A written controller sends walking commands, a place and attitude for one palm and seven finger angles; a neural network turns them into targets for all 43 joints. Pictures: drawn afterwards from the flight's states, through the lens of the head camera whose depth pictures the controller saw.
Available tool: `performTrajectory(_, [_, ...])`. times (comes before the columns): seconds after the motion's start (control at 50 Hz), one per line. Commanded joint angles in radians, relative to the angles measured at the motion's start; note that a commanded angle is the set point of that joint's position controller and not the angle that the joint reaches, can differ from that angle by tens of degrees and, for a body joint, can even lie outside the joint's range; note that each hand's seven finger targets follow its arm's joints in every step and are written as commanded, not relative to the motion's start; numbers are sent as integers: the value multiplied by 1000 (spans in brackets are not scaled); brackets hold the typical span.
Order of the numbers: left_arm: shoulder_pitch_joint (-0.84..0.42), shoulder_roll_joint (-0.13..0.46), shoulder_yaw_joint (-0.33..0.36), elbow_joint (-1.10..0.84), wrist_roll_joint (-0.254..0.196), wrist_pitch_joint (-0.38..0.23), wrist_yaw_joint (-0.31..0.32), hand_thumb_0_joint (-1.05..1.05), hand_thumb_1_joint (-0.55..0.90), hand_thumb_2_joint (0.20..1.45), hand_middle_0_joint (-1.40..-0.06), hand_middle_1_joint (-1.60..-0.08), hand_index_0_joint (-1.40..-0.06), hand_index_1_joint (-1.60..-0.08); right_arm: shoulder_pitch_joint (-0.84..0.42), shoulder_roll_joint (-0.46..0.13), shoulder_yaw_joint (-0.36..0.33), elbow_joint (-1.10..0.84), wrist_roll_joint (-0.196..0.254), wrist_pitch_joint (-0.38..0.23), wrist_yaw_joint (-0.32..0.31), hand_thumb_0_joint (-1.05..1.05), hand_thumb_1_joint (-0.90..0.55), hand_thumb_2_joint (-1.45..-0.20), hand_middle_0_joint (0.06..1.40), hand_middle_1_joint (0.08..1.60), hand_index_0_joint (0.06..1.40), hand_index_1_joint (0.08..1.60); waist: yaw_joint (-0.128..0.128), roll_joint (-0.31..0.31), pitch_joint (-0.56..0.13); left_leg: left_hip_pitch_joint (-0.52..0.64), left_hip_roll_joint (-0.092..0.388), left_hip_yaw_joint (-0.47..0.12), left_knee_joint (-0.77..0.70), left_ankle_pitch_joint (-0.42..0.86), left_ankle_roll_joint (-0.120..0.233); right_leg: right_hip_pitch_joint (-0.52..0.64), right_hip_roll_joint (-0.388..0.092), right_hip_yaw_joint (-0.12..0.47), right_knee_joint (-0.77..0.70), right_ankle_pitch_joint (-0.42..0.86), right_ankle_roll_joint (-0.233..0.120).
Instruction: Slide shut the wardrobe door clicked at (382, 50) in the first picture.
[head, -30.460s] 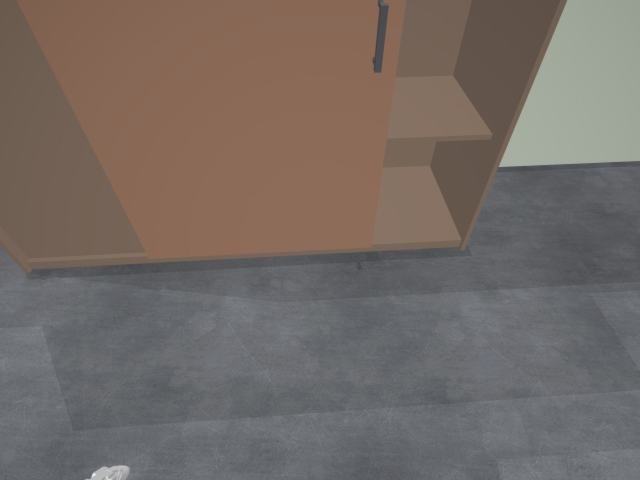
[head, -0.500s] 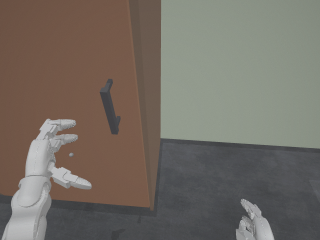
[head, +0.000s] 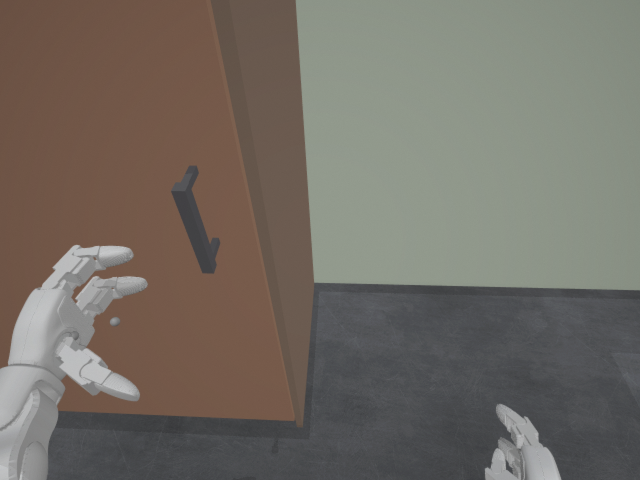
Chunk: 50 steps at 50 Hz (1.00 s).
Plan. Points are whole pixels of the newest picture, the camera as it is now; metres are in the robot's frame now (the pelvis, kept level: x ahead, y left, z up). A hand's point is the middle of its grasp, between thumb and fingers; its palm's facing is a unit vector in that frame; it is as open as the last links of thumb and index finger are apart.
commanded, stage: draw the hand back to the body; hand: left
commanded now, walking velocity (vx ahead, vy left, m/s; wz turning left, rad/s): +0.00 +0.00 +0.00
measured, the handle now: (200, 222) +0.41 +0.21 +0.12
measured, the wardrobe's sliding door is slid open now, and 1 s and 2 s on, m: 0.00 0.00 0.00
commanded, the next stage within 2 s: step back with the hand held close in 1.30 s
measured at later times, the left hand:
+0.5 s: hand (72, 341) +0.21 +0.27 +0.14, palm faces +0.45 -0.84 -0.30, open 12.9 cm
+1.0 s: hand (46, 330) +0.21 +0.28 +0.17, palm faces +0.46 -0.81 -0.37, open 8.1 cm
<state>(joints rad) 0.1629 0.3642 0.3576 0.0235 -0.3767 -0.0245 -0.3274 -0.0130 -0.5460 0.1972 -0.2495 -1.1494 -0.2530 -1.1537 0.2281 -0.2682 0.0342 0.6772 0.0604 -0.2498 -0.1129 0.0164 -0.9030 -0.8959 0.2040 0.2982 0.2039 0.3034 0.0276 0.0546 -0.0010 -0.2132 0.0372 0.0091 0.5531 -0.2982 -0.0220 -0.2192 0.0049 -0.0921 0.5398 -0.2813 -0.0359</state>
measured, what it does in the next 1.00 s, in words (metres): stands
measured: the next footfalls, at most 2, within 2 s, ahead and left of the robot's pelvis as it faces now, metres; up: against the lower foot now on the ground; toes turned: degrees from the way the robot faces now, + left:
none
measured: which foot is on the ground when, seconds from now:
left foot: down 0.00-1.00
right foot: down 0.00-1.00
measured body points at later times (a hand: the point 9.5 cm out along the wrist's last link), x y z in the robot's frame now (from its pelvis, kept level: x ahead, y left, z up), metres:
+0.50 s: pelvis +0.00 +0.01 +0.01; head -0.01 +0.00 +0.46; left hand +0.18 +0.31 +0.16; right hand +0.19 -0.21 -0.07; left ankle +0.00 +0.13 -0.73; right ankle +0.01 -0.09 -0.73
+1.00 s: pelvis +0.01 +0.02 +0.01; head -0.01 +0.01 +0.46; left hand +0.18 +0.32 +0.19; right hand +0.19 -0.21 -0.07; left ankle +0.00 +0.13 -0.73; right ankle +0.01 -0.09 -0.73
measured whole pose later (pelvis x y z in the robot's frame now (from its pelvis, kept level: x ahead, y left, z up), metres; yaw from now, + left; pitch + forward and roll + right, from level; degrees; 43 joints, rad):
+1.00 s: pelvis +0.01 +0.02 +0.01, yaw -1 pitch -5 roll -1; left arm 0.47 0.33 0.32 -0.39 -0.06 -0.10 0.14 0.01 0.72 0.81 -0.21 -0.40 -0.22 -0.41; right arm 0.19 -0.23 0.00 0.68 -0.01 -0.15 -0.07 0.02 -0.90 -0.90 0.20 0.30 0.20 0.30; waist 0.07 0.05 0.04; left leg -0.06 0.02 0.04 0.40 -0.25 0.00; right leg -0.06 0.00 -0.06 0.36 -0.21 -0.01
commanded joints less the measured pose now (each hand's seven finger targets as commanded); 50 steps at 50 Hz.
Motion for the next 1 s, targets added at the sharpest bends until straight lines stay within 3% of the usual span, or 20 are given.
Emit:
performTrajectory(0.0, [-68, 193, 124, -235, -36, -28, 7, 0, -550, 200, -250, -1150, -250, -1150, -128, -118, -46, -185, 4, -76, 0, 0, -900, -900, 200, 300, 200, 300, 35, -60, -119, -34, -42, -16, -49, 167, 37, 65, -13, 79, -85, 207, 46])
performTrajectory(0.04, [-96, 199, 119, -296, -28, -30, 23, 0, -550, 200, -250, -1150, -250, -1150, -139, -113, -46, -190, 4, -83, -1, 0, -900, -900, 200, 300, 200, 300, 34, -19, -117, -29, -42, -16, -47, 143, 37, 54, -17, 93, -96, 150, 43])
performTrajectory(0.1, [-125, 205, 121, -313, -23, -36, 30, 0, -550, 200, -250, -1150, -250, -1150, -140, -116, -44, -178, 4, -88, -11, 0, -900, -900, 200, 300, 200, 300, 21, -29, -84, -31, -43, -18, -41, 115, 40, 32, -18, 104, -116, 87, 44])
performTrajectory(0.2, [-123, 204, 107, -370, -12, -34, 30, 0, -369, 287, -244, -1044, -244, -1044, -155, -109, -38, -174, 3, -98, -17, 0, -900, -900, 200, 300, 200, 300, 26, 17, -94, -8, -44, -25, -47, 112, 39, 43, -19, 103, -125, 73, 38])
performTrajectory(0.22, [-187, 351, 186, -445, 148, -65, 239, 0, -332, 305, -242, -1023, -242, -1023, -176, -91, -60, -182, -35, -93, -13, 0, -900, -900, 200, 300, 200, 300, 58, 12, -30, -58, -41, 0, -45, 78, 20, 22, -53, 148, -201, 7, 35])
performTrajectory(0.24, [-106, 190, 96, -397, 170, -71, 319, 0, -296, 322, -241, -1001, -241, -1001, -182, -75, -54, -163, -51, -91, -8, 0, -900, -900, 200, 300, 200, 300, 30, 1, 4, -53, -48, 13, -44, 56, 18, 7, -60, 130, -220, -46, 34])
performTrajectory(0.26, [0, 145, 61, -357, 202, -76, 368, 0, -260, 340, -240, -980, -240, -980, -157, -70, -53, -153, -52, -80, -2, 0, -900, -900, 200, 300, 200, 300, 31, -47, 42, -39, -43, 19, -61, 44, 24, -5, -50, 106, -228, -76, 36])
performTrajectory(0.28, [34, 140, 48, -382, 220, -85, 398, 0, -224, 357, -239, -959, -239, -959, -157, -74, -59, -152, -51, -66, 2, 0, -900, -900, 200, 300, 200, 300, 32, -48, 12, -15, -42, 22, -77, 47, 31, 11, -43, 103, -226, -71, 36])
performTrajectory(0.3, [23, 149, 43, -432, 238, -97, 421, 0, -188, 375, -237, -938, -237, -938, -162, -78, -64, -151, -52, -56, 6, 0, -900, -900, 200, 300, 200, 300, 34, -1, -25, 11, -40, 27, -91, 61, 34, 37, -40, 99, -219, -40, 33])
performTrajectory(0.36, [49, 142, 21, -496, 279, -126, 467, 0, -79, 428, -234, -874, -234, -874, -156, -78, -62, -150, -61, -44, 12, 0, -900, -900, 200, 300, 200, 300, 36, 10, -74, 59, -29, 22, -143, 120, 39, 97, -16, 66, -188, 76, 29])
performTrajectory(0.48, [50, 134, 16, -510, 310, -133, 493, 0, 139, 533, -226, -746, -226, -746, -163, -71, -57, -139, -65, -12, 12, 0, -900, -900, 200, 300, 200, 300, 33, -6, -48, 91, -19, 17, -199, 197, 36, 147, 0, 53, -198, 154, 26])
performTrajectory(0.5, [57, 142, 27, -526, 312, -134, 495, 0, 175, 550, -225, -725, -225, -725, -165, -69, -59, -141, -67, -7, 13, 0, -900, -900, 200, 300, 200, 300, 37, -6, -71, 106, -19, 16, -200, 221, 36, 162, 1, 52, -197, 175, 24])
performTrajectory(0.52, [60, 150, 33, -540, 315, -135, 495, 0, 211, 567, -224, -704, -224, -704, -169, -69, -58, -139, -67, -4, 14, 0, -900, -900, 200, 300, 200, 300, 40, 29, -63, 110, -19, 15, -205, 233, 33, 169, 2, 53, -201, 178, 21])
performTrajectory(0.58, [105, 129, 24, -555, 316, -134, 494, 0, 320, 620, -220, -640, -220, -640, -169, -63, -55, -143, -69, 7, 21, 0, -900, -900, 200, 300, 200, 300, 42, 44, -52, 117, -14, 11, -215, 281, 26, 183, 4, 50, -201, 211, 21])
performTrajectory(0.66, [163, 130, 41, -562, 312, -130, 488, 0, 465, 690, -215, -555, -215, -555, -162, -64, -59, -148, -70, 21, 29, 0, -900, -900, 200, 300, 200, 300, 43, -3, -45, 115, -7, 9, -217, 323, 23, 197, 7, 48, -203, 242, 24])
performTrajectory(0.74, [184, 135, 58, -574, 310, -131, 483, 0, 610, 760, -210, -470, -210, -470, -163, -63, -63, -153, -67, 37, 33, 0, -900, -900, 200, 300, 200, 300, 44, 17, -25, 109, -5, 14, -218, 317, 21, 191, 6, 51, -209, 235, 25])
performTrajectory(0.8, [207, 146, 76, -598, 309, -134, 484, 0, 719, 813, -206, -406, -206, -406, -158, -63, -67, -156, -69, 41, 34, 0, -900, -900, 200, 300, 200, 300, 48, 3, -58, 119, -7, 15, -210, 353, 23, 207, 6, 51, -204, 268, 25])
performTrajectory(0.84, [208, 145, 74, -618, 311, -137, 484, 0, 791, 848, -204, -364, -204, -364, -157, -61, -67, -156, -68, 42, 35, 0, -900, -900, 200, 300, 200, 300, 45, 40, -51, 120, -7, 17, -206, 359, 21, 204, 4, 54, -206, 270, 25])
performTrajectory(0.9, [216, 150, 79, -648, 310, -141, 484, 0, 900, 900, -200, -300, -200, -300, -157, -64, -71, -158, -68, 43, 37, 0, -900, -900, 200, 300, 200, 300, 45, 34, -67, 130, -6, 16, -200, 377, 21, 204, 6, 55, -204, 280, 26])
performTrajectory(0.98, [212, 133, 64, -604, 309, -138, 483, 0, 900, 900, -200, -300, -200, -300, -160, -63, -72, -154, -64, 47, 32, 0, -900, -900, 200, 300, 200, 300, 38, 5, -15, 111, -7, 22, -208, 298, 25, 174, 7, 55, -218, 231, 28])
